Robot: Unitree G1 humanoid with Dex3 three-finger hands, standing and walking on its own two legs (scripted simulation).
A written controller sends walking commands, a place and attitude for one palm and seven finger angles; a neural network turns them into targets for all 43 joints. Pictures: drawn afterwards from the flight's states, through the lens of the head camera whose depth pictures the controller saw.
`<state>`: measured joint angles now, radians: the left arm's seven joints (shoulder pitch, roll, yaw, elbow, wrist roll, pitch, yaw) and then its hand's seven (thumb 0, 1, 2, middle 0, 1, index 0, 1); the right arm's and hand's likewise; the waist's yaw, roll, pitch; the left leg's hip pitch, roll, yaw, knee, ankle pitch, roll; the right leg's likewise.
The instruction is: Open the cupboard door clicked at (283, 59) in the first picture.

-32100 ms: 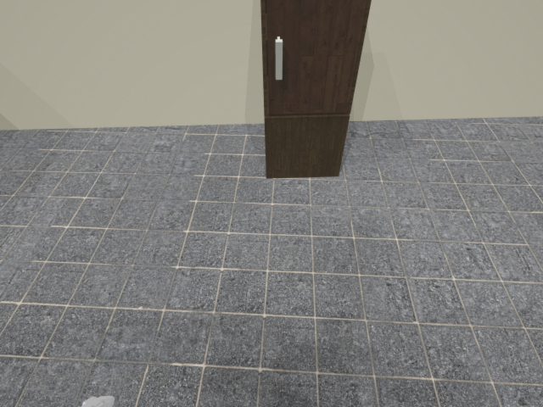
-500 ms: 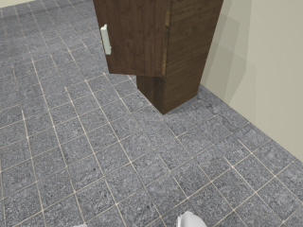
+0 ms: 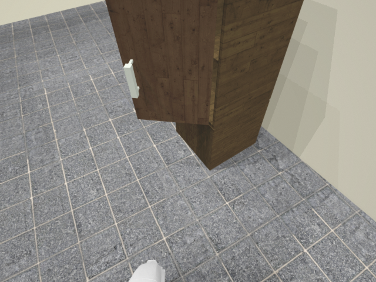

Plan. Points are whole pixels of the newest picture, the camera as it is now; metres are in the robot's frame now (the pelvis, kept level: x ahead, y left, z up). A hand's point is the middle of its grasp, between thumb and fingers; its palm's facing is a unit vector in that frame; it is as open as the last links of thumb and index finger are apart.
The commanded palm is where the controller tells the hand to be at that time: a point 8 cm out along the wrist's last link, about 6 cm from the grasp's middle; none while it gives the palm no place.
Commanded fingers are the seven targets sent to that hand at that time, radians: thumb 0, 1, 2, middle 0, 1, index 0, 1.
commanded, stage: take the last steps up to it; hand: left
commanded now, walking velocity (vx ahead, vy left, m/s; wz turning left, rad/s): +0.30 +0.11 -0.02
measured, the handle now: (133, 78) +0.84 +0.30 -0.09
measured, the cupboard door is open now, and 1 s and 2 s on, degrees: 49 49 49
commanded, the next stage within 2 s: come to a stop and stand still in 0.44 s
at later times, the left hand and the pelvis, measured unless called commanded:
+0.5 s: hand (103, 228) +0.27 +0.27 -0.17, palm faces -0.03 -0.98 -0.21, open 7.3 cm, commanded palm none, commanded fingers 0.00 0.90 0.90 -0.20 -0.30 -0.20 -0.30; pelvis +0.17 +0.09 +0.00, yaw -4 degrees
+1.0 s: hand (108, 215) +0.31 +0.27 -0.19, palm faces -0.02 -0.98 -0.19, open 7.3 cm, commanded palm none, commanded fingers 0.00 0.90 0.90 -0.20 -0.30 -0.20 -0.30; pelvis +0.23 +0.09 -0.01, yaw -4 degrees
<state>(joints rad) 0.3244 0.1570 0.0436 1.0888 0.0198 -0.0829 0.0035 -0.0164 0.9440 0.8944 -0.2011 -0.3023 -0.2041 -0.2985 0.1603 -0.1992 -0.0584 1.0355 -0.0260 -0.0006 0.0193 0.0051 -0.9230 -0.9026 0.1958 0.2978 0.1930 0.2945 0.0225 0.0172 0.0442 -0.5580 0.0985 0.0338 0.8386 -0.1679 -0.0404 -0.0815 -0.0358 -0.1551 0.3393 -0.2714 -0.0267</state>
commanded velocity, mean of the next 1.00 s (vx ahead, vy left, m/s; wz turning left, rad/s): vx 0.03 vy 0.02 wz -0.03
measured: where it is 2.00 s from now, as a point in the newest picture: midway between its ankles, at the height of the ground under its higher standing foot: outside the picture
